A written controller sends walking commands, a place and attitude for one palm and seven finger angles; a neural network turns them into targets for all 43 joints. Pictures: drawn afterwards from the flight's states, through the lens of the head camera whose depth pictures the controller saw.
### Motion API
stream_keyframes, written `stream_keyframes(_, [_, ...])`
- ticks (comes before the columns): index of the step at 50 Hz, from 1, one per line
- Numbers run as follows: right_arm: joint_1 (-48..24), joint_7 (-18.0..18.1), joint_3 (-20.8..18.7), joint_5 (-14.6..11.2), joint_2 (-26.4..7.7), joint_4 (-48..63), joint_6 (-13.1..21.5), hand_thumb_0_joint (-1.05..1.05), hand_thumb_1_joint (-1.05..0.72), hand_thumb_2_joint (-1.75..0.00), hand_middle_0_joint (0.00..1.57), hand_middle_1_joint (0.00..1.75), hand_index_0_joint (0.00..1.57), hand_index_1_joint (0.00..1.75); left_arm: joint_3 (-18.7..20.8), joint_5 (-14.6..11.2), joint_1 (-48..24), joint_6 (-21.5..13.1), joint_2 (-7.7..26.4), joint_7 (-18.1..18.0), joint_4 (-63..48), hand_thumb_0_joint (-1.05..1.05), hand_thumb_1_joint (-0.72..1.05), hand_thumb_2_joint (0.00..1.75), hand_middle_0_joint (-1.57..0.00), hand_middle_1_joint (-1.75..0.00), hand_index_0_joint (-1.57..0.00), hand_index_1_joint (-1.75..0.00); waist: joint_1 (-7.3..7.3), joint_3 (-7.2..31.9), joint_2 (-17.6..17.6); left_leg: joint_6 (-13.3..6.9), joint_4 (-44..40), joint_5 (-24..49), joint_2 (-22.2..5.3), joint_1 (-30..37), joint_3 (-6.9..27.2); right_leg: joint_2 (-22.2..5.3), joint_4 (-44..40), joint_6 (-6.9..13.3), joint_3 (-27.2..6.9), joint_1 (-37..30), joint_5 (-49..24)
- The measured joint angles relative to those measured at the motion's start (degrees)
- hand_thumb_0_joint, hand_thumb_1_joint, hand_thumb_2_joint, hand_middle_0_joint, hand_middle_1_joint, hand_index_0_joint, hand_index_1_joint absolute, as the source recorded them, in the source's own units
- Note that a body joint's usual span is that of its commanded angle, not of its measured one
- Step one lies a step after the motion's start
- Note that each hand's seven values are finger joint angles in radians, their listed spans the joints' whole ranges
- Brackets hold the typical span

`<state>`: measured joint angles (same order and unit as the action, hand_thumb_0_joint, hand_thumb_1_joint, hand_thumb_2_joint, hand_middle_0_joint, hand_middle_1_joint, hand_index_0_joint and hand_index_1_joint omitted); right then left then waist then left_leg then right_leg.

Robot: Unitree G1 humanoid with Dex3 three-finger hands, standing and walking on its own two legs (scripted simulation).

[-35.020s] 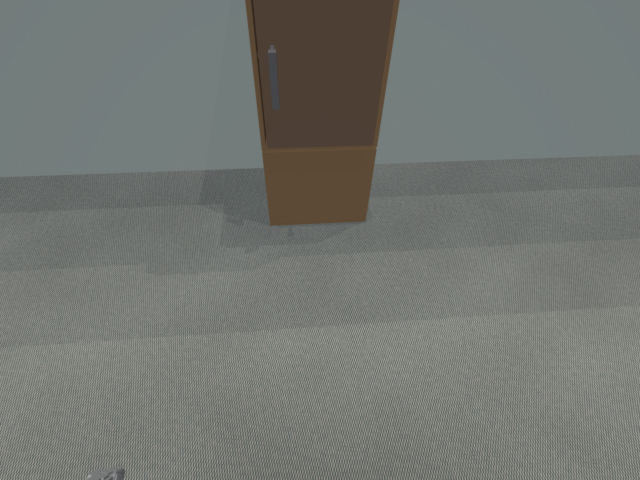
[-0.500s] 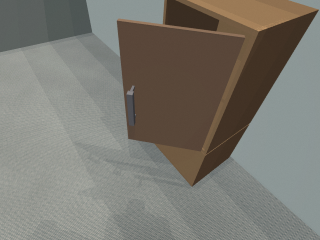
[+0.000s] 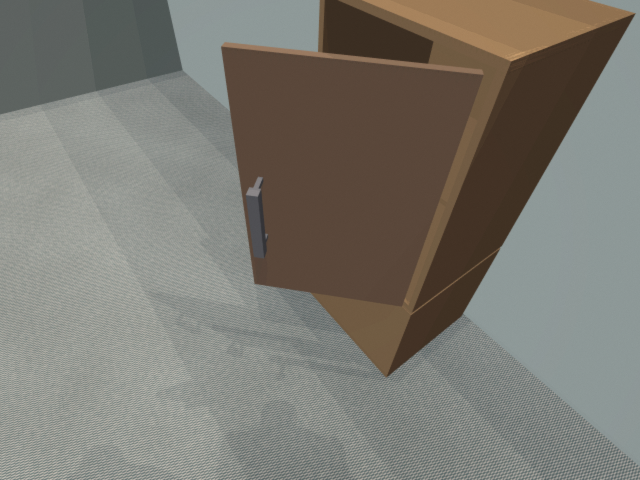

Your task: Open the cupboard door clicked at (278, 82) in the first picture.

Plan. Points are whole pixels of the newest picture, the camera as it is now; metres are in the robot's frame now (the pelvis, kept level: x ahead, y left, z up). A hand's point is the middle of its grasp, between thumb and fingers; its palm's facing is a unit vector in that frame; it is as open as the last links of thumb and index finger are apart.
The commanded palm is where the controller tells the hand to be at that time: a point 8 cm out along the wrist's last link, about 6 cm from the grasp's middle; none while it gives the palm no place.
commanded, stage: shuffle to correct the standing spot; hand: left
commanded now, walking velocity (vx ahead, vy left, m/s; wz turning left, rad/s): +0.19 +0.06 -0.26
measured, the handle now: (259, 218) +0.60 +0.17 -0.08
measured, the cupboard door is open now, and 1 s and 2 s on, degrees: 43 43 43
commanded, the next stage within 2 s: come to a stop and stand still in 0.02 s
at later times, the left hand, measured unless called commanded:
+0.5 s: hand out of the picture +0.09 +0.18 -0.18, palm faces -0.05 -0.97 -0.22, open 7.3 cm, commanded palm none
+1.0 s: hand out of the picture +0.05 +0.18 -0.17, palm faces -0.04 -0.98 -0.21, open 7.4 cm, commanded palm none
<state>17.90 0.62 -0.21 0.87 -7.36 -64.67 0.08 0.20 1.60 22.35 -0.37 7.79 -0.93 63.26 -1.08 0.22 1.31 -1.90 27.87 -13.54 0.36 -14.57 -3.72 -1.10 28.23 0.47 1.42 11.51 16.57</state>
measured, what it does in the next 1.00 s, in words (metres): stands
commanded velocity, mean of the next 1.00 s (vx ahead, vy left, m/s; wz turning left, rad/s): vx -0.02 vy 0.00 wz -0.03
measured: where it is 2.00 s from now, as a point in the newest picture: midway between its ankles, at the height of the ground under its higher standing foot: outside the picture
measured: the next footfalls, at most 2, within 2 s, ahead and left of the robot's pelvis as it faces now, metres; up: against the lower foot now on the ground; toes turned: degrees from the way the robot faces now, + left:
none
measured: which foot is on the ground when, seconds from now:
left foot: down 0.00-1.00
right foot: down 0.00-1.00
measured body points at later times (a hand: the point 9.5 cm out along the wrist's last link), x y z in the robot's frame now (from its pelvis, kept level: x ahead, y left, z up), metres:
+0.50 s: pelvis +0.05 +0.00 +0.00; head +0.08 +0.00 +0.44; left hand +0.10 +0.24 -0.16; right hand +0.02 -0.20 -0.17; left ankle +0.02 +0.10 -0.74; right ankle +0.04 -0.11 -0.74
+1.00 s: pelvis +0.01 +0.00 +0.00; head +0.01 +0.00 +0.45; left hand +0.05 +0.23 -0.15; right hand +0.03 -0.23 -0.15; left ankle +0.02 +0.10 -0.74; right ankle +0.04 -0.11 -0.74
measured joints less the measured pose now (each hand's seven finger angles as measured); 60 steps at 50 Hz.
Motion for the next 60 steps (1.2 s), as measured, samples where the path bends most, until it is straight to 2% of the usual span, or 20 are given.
stream_keyframes(6, [1.0, -0.1, -0.3, 0.1, -0.5, 0.9, 0.7, 0.0, -0.91, -0.9, 0.2, 0.29, 0.19, 0.3, 1.1, -0.2, 2.6, -0.6, -0.7, 0.2, -0.3, 0.01, 0.9, 0.89, -0.2, -0.3, -0.2, -0.3, -0.53, 0.3, -0.4, 0.3, 5.8, -3.9, -1.6, -0.9, -0.6, 1.3, 2.2, -0.3, -0.7, -0.4, 2.4])
stream_keyframes(8, [0.9, 0.0, -0.3, 0.0, -0.2, 1.0, 1.3, 0.0, -0.91, -0.9, 0.2, 0.29, 0.19, 0.3, 1.5, -0.2, 3.2, -0.3, -0.6, 0.3, 0.1, 0.01, 0.9, 0.89, -0.2, -0.3, -0.2, -0.3, -0.66, 0.3, 0.9, -0.2, 5.7, -5.1, -1.0, 0.3, -1.7, 0.7, 3.5, -0.5, -1.8, -0.6, 3.7])
stream_keyframes(9, [0.9, 0.2, -0.2, 0.0, 0.0, 1.2, 1.8, 0.0, -0.91, -0.9, 0.2, 0.29, 0.19, 0.3, 1.5, -0.1, 3.3, 0.0, -0.5, 0.3, 0.3, 0.01, 0.9, 0.89, -0.2, -0.3, -0.2, -0.3, -0.63, 0.2, 1.6, -0.5, 5.4, -5.6, -0.6, 0.9, -2.4, 0.3, 4.7, 0.2, -2.4, -0.2, 4.5])
stream_keyframes(13, [0.5, 1.5, 0.4, 0.1, 0.7, 2.0, 3.0, 0.0, -0.91, -0.9, 0.2, 0.29, 0.19, 0.3, 1.1, -0.1, 0.7, 0.9, -0.4, -0.2, 0.7, 0.01, 0.91, 0.89, -0.2, -0.3, -0.2, -0.3, 0.07, -1.1, 1.7, -1.3, 3.0, -5.5, -0.4, 3.2, -4.2, -0.5, 14.2, 0.8, -0.3, 4.4, 9.7])
stream_keyframes(15, [0.3, 1.9, 0.7, 0.0, 1.2, 1.7, 2.6, 0.0, -0.91, -0.9, 0.2, 0.29, 0.19, 0.3, 1.1, -0.3, -1.5, 0.8, -0.2, -0.4, 0.0, 0.01, 0.91, 0.89, -0.2, -0.3, -0.2, -0.3, 0.52, -2.2, 1.4, -1.2, 1.7, -4.9, -0.3, 4.2, -4.1, -0.9, 10.8, 0.4, 1.0, 4.5, 6.5])
stream_keyframes(17, [0.2, 2.0, 0.7, -0.3, 1.9, 1.2, 2.1, 0.0, -0.91, -0.9, 0.2, 0.29, 0.19, 0.3, 1.1, -0.4, -3.4, 0.2, 0.4, -0.5, -1.4, 0.01, 0.91, 0.9, -0.2, -0.3, -0.2, -0.3, 0.64, -3.0, 1.7, -0.8, 1.8, -5.1, 0.1, 4.4, -4.1, -1.5, 4.8, 0.3, 0.8, 3.6, -3.3])
stream_keyframes(21, [-0.7, 2.2, 0.0, -0.3, 2.2, 0.2, 0.6, 0.01, -0.92, -0.9, 0.2, 0.3, 0.2, 0.3, 1.3, -0.2, -6.8, 0.6, 1.2, -1.2, -2.4, 0.02, 0.93, 0.89, -0.2, -0.3, -0.2, -0.3, 0.83, -3.2, 0.4, -0.1, 1.8, -5.5, -0.4, 4.2, -4.1, -1.1, 4.1, -0.6, 0.8, 3.3, 0.3])
stream_keyframes(29, [-2.0, 1.5, -0.8, -0.5, 0.5, 1.0, 0.3, 0.02, -0.92, -0.9, 0.2, 0.3, 0.2, 0.3, 0.8, -0.5, -9.9, 0.2, 2.2, -1.6, -4.3, 0.01, 0.92, 0.9, -0.2, -0.3, -0.2, -0.3, 1.78, -2.9, -1.1, 0.5, 1.0, -4.1, -1.2, 3.2, -4.1, -0.2, 2.6, -0.1, 0.9, 3.9, -0.9])
stream_keyframes(31, [-2.4, 0.9, -0.8, -0.6, -0.6, 2.8, -0.3, 0.02, -0.92, -0.9, 0.2, 0.3, 0.2, 0.3, 0.2, -0.4, -10.0, -0.3, 1.9, -2.0, -4.6, 0.01, 0.92, 0.9, -0.2, -0.3, -0.2, -0.3, 2.41, -3.0, -1.9, 0.6, 3.1, -4.9, -1.8, 1.9, -3.7, 0.2, 2.9, 0.0, 1.3, 4.3, -1.2])
stream_keyframes(34, [-2.2, 0.6, -0.9, -0.4, -1.6, 4.8, 0.1, 0.01, -0.92, -0.9, 0.2, 0.29, 0.2, 0.3, -0.4, -0.6, -10.1, -0.2, 2.0, -1.9, -4.6, 0.01, 0.92, 0.89, -0.2, -0.3, -0.2, -0.3, 3.22, -2.3, -1.4, 0.2, 3.3, -4.7, -1.2, 2.2, -3.4, -0.4, 4.0, 0.0, 1.6, 4.3, -0.7])
stream_keyframes(45, [-2.3, -0.2, 0.0, 0.3, -2.8, 6.7, -0.2, 0.01, -0.91, -0.9, 0.2, 0.29, 0.19, 0.3, -1.0, -0.5, -8.0, 0.2, 2.4, -0.7, -5.1, 0.01, 0.92, 0.89, -0.2, -0.3, -0.2, -0.3, 1.9, -0.3, -1.5, 0.1, -0.2, -1.4, -0.7, 3.3, -2.7, -0.7, 0.2, 0.1, 2.4, 2.7, -3.8])
stream_keyframes(60, [-0.3, -0.3, 0.9, -0.2, -1.6, 2.3, 0.2, 0.0, -0.91, -0.9, 0.2, 0.29, 0.19, 0.3, -1.6, -0.6, -3.3, -0.1, 1.5, -0.5, -1.2, 0.01, 0.91, 0.89, -0.2, -0.3, -0.2, -0.3, 1.13, -1.2, -0.5, 0.1, -2.7, 0.5, -0.5, 3.7, -2.2, -0.7, -2.8, 0.0, 3.0, 1.7, -5.8])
